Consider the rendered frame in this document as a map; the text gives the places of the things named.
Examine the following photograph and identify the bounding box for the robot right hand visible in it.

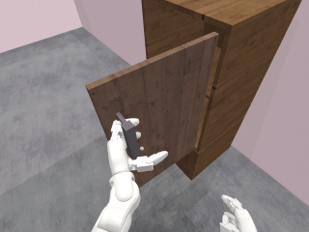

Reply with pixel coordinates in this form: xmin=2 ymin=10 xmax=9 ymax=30
xmin=219 ymin=194 xmax=257 ymax=232

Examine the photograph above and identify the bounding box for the handle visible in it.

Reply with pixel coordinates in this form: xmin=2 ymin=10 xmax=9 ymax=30
xmin=116 ymin=112 xmax=141 ymax=160

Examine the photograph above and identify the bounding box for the cupboard door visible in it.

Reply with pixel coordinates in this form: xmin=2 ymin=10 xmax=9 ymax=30
xmin=85 ymin=32 xmax=219 ymax=188

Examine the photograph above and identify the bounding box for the left robot forearm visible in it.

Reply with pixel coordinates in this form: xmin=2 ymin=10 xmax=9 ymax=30
xmin=91 ymin=171 xmax=141 ymax=232

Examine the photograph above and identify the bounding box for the robot left hand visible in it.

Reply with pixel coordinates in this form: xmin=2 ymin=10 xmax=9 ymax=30
xmin=107 ymin=118 xmax=168 ymax=176

